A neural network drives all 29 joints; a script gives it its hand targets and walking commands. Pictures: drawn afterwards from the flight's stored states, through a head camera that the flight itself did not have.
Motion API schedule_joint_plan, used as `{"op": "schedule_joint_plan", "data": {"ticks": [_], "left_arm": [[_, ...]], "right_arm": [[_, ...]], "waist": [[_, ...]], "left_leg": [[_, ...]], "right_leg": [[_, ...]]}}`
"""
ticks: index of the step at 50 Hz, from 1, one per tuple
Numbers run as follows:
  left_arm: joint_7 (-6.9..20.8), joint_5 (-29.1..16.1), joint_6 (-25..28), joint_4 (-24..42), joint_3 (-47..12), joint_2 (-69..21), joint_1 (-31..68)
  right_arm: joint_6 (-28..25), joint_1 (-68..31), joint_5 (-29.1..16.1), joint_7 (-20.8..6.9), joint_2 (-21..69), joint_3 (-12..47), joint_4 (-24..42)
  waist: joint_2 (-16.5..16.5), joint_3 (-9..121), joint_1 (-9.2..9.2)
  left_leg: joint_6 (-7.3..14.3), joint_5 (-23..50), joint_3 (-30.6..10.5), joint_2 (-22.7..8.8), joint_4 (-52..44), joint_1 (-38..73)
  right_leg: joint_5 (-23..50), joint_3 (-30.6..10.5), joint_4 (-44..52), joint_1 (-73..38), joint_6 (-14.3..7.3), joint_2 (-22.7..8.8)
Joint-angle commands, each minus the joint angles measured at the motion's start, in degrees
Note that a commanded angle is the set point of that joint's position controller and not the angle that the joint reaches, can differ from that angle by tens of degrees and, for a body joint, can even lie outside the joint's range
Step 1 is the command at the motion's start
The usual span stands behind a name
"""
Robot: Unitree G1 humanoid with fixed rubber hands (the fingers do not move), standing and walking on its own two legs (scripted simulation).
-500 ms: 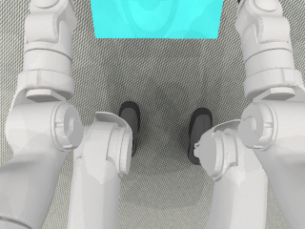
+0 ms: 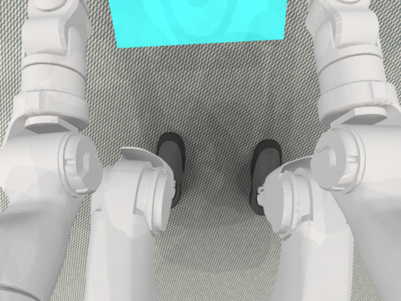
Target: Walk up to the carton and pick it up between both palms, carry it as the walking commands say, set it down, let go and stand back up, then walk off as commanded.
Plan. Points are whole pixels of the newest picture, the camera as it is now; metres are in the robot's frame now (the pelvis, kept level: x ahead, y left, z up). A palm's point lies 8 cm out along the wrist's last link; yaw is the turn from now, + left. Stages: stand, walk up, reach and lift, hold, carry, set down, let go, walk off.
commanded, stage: set down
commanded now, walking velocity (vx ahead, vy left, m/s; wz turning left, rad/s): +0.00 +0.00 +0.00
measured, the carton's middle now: out of the picture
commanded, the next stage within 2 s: none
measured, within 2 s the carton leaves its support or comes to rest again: rests again in 0.08 s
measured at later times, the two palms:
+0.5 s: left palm out of the picture +0.53 +0.21 -0.20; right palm out of the picture +0.56 -0.13 -0.21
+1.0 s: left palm out of the picture +0.52 +0.20 -0.22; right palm out of the picture +0.53 -0.19 -0.23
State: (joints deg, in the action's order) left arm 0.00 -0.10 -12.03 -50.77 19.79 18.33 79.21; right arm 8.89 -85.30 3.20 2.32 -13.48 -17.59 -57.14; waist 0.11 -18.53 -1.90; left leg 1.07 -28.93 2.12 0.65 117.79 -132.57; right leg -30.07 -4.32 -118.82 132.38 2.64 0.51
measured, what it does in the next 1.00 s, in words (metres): stands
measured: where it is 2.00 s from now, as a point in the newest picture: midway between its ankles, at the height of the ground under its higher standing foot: (215, 185)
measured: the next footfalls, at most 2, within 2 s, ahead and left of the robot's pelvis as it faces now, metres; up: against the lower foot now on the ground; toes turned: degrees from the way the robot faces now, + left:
none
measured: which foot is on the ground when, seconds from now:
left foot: down 0.00-1.00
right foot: down 0.00-1.00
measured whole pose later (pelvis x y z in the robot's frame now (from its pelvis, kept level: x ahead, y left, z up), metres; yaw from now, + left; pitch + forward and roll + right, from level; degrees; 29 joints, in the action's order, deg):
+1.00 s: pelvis +0.00 +0.00 -0.01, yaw +0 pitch +42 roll +1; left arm -3.9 -10.2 -2.7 -62.4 13.6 19.6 79.9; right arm 2.0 -83.2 -8.5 5.6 -22.1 -11.0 -65.8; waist -0.6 -20.0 -1.8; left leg 1.1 -29.8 2.1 0.4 120.0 -132.5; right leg -30.9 -4.4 -120.8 132.3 3.6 0.8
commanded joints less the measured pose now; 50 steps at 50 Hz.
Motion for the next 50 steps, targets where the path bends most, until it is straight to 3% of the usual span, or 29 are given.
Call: {"op": "schedule_joint_plan", "data": {"ticks": [1,2,3,4,7,8,9,13,14,16,17,18,20,21,24,26,27,32,35,36,37,38,40,42,45,46,47,49,50], "left_arm": [[15.0,-4.1,1.2,-4.0,-19.4,-44.0,25.6],[14.8,-4.5,0.7,-5.4,-19.0,-43.8,25.1],[15.3,-4.1,1.3,-1.6,-18.0,-42.2,28.4],[15.1,-4.5,0.8,-4.6,-18.6,-43.2,27.2],[15.2,-4.1,0.7,-5.7,-19.2,-44.6,25.0],[14.9,-3.3,0.8,-7.4,-18.4,-44.0,23.3],[15.0,-3.5,1.1,-5.5,-17.8,-43.3,25.1],[15.0,-4.6,1.1,-7.5,-18.6,-41.9,26.9],[14.5,-4.1,1.9,-5.4,-19.0,-39.4,26.5],[14.2,-3.8,2.0,-6.7,-18.2,-37.2,24.8],[13.9,-3.6,1.7,-5.1,-19.6,-41.3,26.8],[14.3,-5.9,2.1,-5.1,-19.1,-40.9,28.4],[13.7,-4.9,2.4,-6.1,-17.0,-38.8,24.9],[12.8,-5.3,2.7,-6.7,-17.8,-34.3,25.3],[11.3,-4.9,3.3,-8.0,-17.9,-32.2,23.6],[10.4,-4.7,4.2,-7.3,-17.3,-30.2,22.6],[9.6,-3.3,4.0,-9.3,-14.2,-25.4,19.7],[2.3,-5.5,7.2,-9.6,-13.0,-2.8,15.7],[-1.5,-6.4,9.3,-10.3,-10.3,3.3,15.4],[-2.5,-8.6,10.1,-6.5,-11.6,4.1,17.0],[-3.1,-8.8,10.9,-6.2,-11.1,8.5,18.5],[-3.6,-9.2,10.9,-9.6,-10.6,8.8,17.1],[-3.9,-11.0,11.1,-11.6,-12.1,9.7,15.4],[-4.5,-11.0,11.7,-8.3,-11.5,12.4,19.0],[-4.4,-10.2,11.6,-11.6,-10.9,14.2,17.7],[-4.4,-10.1,11.9,-11.2,-12.5,11.5,17.0],[-4.6,-10.4,11.1,-13.1,-12.3,14.0,15.3],[-4.7,-9.6,12.0,-11.5,-9.3,15.8,15.6],[-4.6,-9.7,11.4,-14.5,-11.4,15.6,14.2]], "right_arm": [[0.2,-13.4,1.2,-11.0,35.7,11.8,-5.2],[-0.2,-15.6,-0.3,-10.8,34.7,13.4,-2.0],[0.4,-15.4,0.2,-11.0,36.7,14.2,-4.0],[0.3,-15.0,0.5,-10.8,35.8,12.2,-4.0],[0.3,-13.1,1.4,-10.9,37.1,11.9,-3.8],[-0.6,-15.0,1.5,-10.6,33.1,12.4,-2.8],[-0.1,-14.1,1.6,-10.8,35.4,12.4,-3.8],[-0.1,-11.0,2.6,-9.9,33.1,10.2,-5.5],[-0.1,-12.8,1.0,-10.0,35.7,12.0,-7.3],[-0.1,-11.7,2.3,-10.2,32.3,11.6,-5.0],[-0.8,-13.3,2.2,-10.0,31.8,8.6,-4.9],[-0.6,-12.0,2.6,-9.4,33.2,11.4,-6.2],[-1.2,-12.6,1.9,-9.1,31.6,11.9,-4.2],[-0.9,-10.9,2.7,-8.4,29.4,10.1,-8.7],[-2.1,-12.0,1.6,-8.1,26.1,10.5,-7.4],[-3.3,-8.4,2.5,-6.8,20.4,7.8,-6.7],[-3.4,-9.3,2.3,-5.7,15.7,7.2,-9.3],[-6.2,-7.7,-0.2,0.5,-6.6,4.6,-7.9],[-8.4,-11.2,-2.6,3.6,-11.7,5.5,-1.9],[-9.1,-12.6,-4.7,4.7,-11.6,8.3,-0.8],[-9.1,-14.4,-6.7,4.8,-10.1,10.1,1.9],[-8.8,-11.5,-8.0,4.2,-8.5,11.0,-4.7],[-8.8,-15.2,-11.6,4.4,-10.6,14.5,-1.4],[-8.9,-14.6,-11.9,4.7,-13.0,12.7,-2.5],[-8.6,-16.6,-14.3,3.8,-11.7,15.3,-3.0],[-9.4,-16.5,-14.6,3.4,-13.8,13.2,-1.3],[-9.0,-14.1,-13.4,3.6,-16.8,12.8,-6.2],[-9.2,-14.2,-13.7,3.7,-16.4,13.5,-3.0],[-8.4,-11.2,-12.9,3.2,-15.1,13.2,-9.4]], "waist": [[2.6,46.1,5.77],[3.1,48.3,6.22],[4.8,49.9,3.86],[0.2,47.8,4.87],[1.9,47.7,7.04],[0.0,47.2,5.21],[5.1,47.7,6.58],[0.3,46.8,8.38],[3.1,46.5,4.36],[3.0,45.7,6.33],[-3.0,46.8,6.88],[2.5,47.2,7.80],[3.4,46.8,5.33],[3.0,46.3,6.88],[2.8,46.4,5.27],[-0.1,48.8,8.51],[1.6,46.5,5.13],[1.9,51.4,6.36],[0.1,59.4,3.46],[4.9,65.1,4.45],[4.1,63.5,0.77],[6.1,62.1,1.41],[7.5,64.5,-2.15],[6.4,65.1,0.48],[9.0,59.9,-2.54],[4.7,61.8,-1.32],[7.2,61.0,0.98],[5.7,63.7,-1.98],[7.6,57.8,-0.40]], "left_leg": [[-2.9,9.6,-2.0,5.0,-3.2,20.0],[-2.5,9.2,-2.6,4.8,-2.5,20.4],[-2.7,9.6,-1.2,4.7,-1.7,18.6],[-2.8,9.9,-1.5,4.6,-2.6,20.2],[-2.6,11.9,-2.0,4.5,-1.4,21.3],[-3.5,10.9,-0.9,5.1,-2.1,20.9],[-2.6,9.4,-1.8,4.9,-1.6,19.2],[-3.6,9.1,-1.5,4.4,-1.9,19.9],[-3.1,8.9,-1.6,4.5,-1.9,20.7],[-3.5,9.6,-1.6,4.2,-2.4,21.9],[-3.5,11.6,-1.9,4.2,-1.9,24.5],[-4.0,8.2,-1.1,4.9,-1.1,20.6],[-3.7,11.2,-0.6,4.3,0.1,18.4],[-3.8,9.4,-1.8,4.2,-2.0,20.3],[-3.7,10.8,-2.4,4.2,-2.0,22.9],[-4.2,13.7,-2.1,4.3,-1.6,25.1],[-4.4,10.8,-1.6,3.9,-1.4,23.7],[-5.0,15.4,-2.6,2.9,-1.4,30.9],[-4.5,20.1,-2.5,2.8,-0.4,31.9],[-4.6,21.2,-2.7,2.6,0.2,34.1],[-4.7,21.0,-2.2,2.3,0.0,31.3],[-4.4,19.9,-2.2,1.5,-0.9,28.8],[-3.5,22.3,-2.4,1.4,0.5,31.0],[-3.7,18.9,-1.8,0.8,0.3,29.8],[-3.0,17.2,-2.2,0.2,-1.1,24.2],[-3.0,22.0,-2.2,-0.1,-0.7,30.9],[-3.1,19.2,-3.6,-0.1,-0.9,30.2],[-3.2,20.8,-2.3,0.0,-0.1,32.1],[-2.6,17.7,-2.6,-0.4,-1.4,30.6]], "right_leg": [[12.1,7.2,1.0,-27.4,-3.4,3.3],[12.5,7.6,0.4,-28.4,-3.2,3.0],[13.4,5.4,2.3,-31.9,-3.1,3.4],[12.3,6.4,1.6,-28.0,-3.4,3.5],[13.4,6.7,1.5,-26.7,-3.3,3.5],[11.4,7.2,1.8,-27.0,-3.1,2.9],[11.8,7.4,1.5,-27.6,-2.8,3.4],[11.9,7.0,1.4,-28.7,-3.5,3.0],[11.2,7.0,0.7,-28.4,-2.9,3.0],[12.2,8.0,1.6,-28.4,-2.2,3.4],[11.6,7.0,0.4,-25.8,-3.5,3.2],[11.4,6.8,1.4,-30.7,-3.4,3.0],[15.2,6.1,0.8,-30.0,-2.7,3.1],[13.5,7.5,0.5,-30.4,-2.5,2.8],[13.1,7.6,0.0,-28.6,-2.2,2.6],[14.0,8.6,0.4,-26.8,-1.9,2.8],[12.7,7.3,0.7,-29.5,-1.9,2.4],[15.3,7.7,0.3,-30.6,-1.2,1.4],[20.3,6.5,-0.1,-33.1,-1.0,0.7],[22.7,6.6,-0.4,-38.4,-0.6,0.7],[23.2,5.9,0.2,-37.0,-0.1,0.7],[24.8,5.6,-0.5,-39.3,-0.1,0.5],[24.6,4.5,-0.9,-37.9,0.6,0.2],[22.0,4.6,-0.7,-37.7,-0.1,0.4],[22.0,4.5,-0.9,-35.9,0.4,-0.1],[21.7,4.8,0.0,-31.6,0.5,0.8],[19.1,6.1,-1.5,-31.7,0.3,-0.3],[20.5,4.4,-1.0,-33.9,0.0,-0.5],[16.5,6.2,-0.6,-29.8,1.0,-0.5]]}}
